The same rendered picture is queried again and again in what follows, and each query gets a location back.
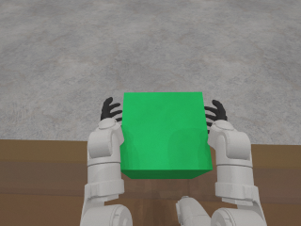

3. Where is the carton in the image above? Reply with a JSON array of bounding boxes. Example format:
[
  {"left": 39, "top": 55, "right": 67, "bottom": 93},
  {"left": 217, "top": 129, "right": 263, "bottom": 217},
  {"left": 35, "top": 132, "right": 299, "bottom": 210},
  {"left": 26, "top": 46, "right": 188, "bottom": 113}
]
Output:
[{"left": 119, "top": 91, "right": 213, "bottom": 179}]

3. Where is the robot left forearm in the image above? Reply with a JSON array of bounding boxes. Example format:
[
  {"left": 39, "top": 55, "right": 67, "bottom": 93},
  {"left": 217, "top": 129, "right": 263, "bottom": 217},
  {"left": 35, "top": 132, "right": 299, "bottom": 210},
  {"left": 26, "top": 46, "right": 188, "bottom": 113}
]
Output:
[{"left": 80, "top": 118, "right": 125, "bottom": 226}]

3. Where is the robot right forearm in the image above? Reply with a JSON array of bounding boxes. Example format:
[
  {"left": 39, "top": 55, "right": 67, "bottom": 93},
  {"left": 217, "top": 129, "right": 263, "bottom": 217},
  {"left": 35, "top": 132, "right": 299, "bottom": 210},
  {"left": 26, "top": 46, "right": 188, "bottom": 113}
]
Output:
[{"left": 207, "top": 120, "right": 267, "bottom": 226}]

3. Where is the robot left hand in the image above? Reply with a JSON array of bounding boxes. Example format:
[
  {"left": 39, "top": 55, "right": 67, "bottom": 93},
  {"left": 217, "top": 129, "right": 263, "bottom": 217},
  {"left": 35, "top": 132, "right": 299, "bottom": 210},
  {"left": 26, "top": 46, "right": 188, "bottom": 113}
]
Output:
[{"left": 100, "top": 97, "right": 123, "bottom": 121}]

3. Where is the robot left upper arm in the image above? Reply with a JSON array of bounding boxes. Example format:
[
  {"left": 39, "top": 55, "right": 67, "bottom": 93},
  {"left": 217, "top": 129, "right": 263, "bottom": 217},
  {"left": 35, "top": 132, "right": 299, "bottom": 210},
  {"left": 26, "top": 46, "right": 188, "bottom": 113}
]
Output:
[{"left": 80, "top": 204, "right": 133, "bottom": 226}]

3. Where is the robot right upper arm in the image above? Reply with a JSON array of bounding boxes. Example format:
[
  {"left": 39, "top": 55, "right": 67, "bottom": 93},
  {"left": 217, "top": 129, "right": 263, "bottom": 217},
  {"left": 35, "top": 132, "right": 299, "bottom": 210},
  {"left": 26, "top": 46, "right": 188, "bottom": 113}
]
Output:
[{"left": 210, "top": 207, "right": 266, "bottom": 226}]

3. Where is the right robot thigh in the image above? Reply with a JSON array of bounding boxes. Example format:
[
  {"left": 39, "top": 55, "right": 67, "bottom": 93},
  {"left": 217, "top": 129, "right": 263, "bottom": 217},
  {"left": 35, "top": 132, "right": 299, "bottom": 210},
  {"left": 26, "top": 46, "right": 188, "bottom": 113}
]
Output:
[{"left": 175, "top": 197, "right": 211, "bottom": 226}]

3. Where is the robot right hand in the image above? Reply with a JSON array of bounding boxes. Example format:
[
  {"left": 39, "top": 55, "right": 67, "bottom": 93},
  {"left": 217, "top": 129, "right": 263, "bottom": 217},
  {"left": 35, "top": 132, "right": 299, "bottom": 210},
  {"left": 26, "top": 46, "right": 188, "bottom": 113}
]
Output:
[{"left": 204, "top": 100, "right": 228, "bottom": 134}]

